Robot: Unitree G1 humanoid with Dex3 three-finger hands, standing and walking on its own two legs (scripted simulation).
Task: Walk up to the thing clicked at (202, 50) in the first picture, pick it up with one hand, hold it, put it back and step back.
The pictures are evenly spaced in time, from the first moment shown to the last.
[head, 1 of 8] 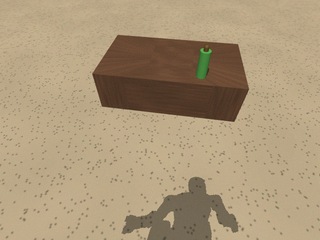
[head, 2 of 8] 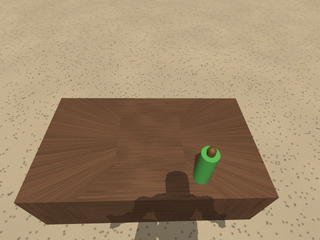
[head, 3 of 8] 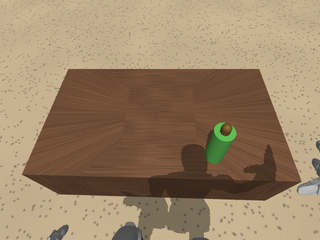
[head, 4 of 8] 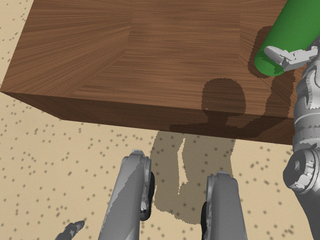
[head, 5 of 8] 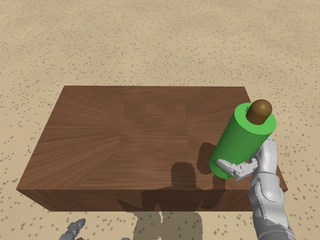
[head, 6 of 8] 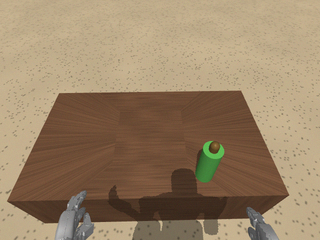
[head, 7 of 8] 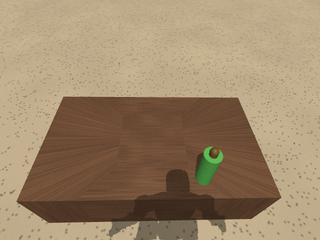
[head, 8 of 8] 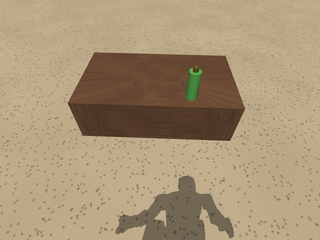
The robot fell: no
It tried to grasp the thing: yes
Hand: right
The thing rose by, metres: 0.36
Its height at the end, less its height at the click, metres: +0.00
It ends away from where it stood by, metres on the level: 0.01
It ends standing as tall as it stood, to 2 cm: yes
